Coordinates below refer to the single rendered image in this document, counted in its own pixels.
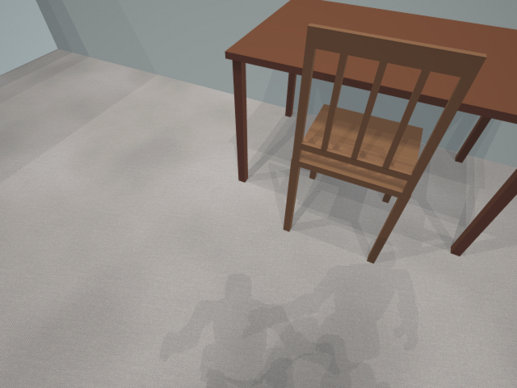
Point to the chair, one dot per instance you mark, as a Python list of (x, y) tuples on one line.
[(366, 150)]

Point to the table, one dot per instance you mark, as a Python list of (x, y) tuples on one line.
[(279, 43)]

